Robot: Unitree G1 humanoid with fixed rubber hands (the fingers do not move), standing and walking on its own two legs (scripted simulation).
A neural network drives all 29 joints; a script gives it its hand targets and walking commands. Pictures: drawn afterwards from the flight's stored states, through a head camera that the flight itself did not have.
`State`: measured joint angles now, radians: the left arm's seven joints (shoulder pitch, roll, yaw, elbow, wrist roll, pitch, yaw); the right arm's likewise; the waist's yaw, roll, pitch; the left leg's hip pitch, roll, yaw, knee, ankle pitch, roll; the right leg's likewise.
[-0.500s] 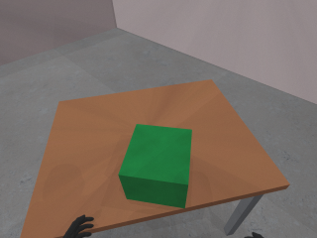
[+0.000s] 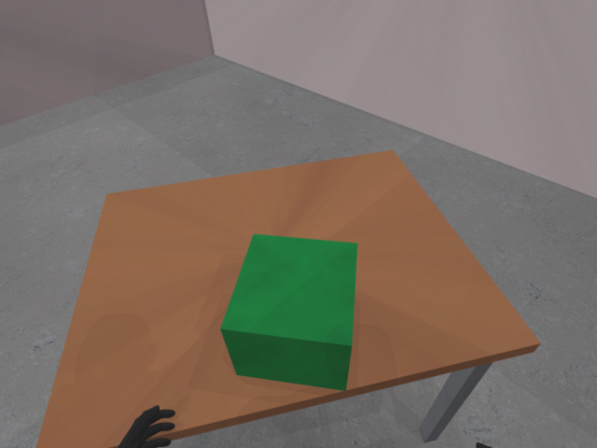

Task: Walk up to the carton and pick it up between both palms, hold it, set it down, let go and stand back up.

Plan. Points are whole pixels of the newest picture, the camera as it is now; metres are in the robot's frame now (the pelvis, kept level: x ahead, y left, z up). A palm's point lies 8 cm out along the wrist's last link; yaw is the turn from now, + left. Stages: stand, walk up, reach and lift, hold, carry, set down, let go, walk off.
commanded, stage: stand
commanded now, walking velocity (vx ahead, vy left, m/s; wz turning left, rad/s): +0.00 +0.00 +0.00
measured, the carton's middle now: (297, 308) +0.39 +0.02 -0.06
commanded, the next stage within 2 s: none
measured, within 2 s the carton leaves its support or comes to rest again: neither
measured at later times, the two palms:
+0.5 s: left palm out of the picture +0.15 +0.24 -0.06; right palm out of the picture +0.09 -0.25 -0.11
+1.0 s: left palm out of the picture +0.15 +0.24 -0.06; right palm out of the picture +0.08 -0.25 -0.11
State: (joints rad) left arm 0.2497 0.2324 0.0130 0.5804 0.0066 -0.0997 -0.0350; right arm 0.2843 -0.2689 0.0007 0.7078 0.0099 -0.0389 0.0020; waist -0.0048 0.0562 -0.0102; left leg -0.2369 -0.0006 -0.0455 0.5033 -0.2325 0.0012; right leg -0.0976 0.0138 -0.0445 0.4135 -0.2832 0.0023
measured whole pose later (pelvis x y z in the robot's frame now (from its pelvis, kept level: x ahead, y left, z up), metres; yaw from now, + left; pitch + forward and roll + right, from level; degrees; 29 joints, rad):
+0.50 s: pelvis +0.00 +0.00 +0.00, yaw +0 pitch -2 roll -1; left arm 0.25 0.23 0.01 0.59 0.01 -0.11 -0.03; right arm 0.28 -0.27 0.00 0.74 0.01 -0.04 0.00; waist -0.01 0.06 -0.01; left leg -0.24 0.00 -0.05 0.50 -0.23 0.00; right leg -0.10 0.01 -0.04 0.41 -0.28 0.00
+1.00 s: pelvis -0.01 +0.00 +0.00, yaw +0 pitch -3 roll -2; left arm 0.24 0.24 0.01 0.60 0.01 -0.11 -0.02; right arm 0.28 -0.27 0.00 0.77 0.01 -0.04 0.00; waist -0.02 0.06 0.00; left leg -0.24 0.00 -0.05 0.50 -0.22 0.00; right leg -0.10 0.01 -0.04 0.41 -0.27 0.00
